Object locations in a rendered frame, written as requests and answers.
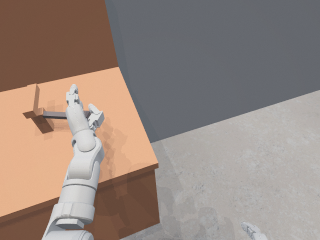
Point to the left robot forearm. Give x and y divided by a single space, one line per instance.
75 207

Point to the counter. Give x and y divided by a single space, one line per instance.
46 46

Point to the robot left hand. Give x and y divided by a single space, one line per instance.
75 115

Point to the robot right hand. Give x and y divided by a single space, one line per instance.
253 231

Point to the robot left upper arm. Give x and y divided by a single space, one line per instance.
69 235

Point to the tap lever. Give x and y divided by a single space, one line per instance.
61 115

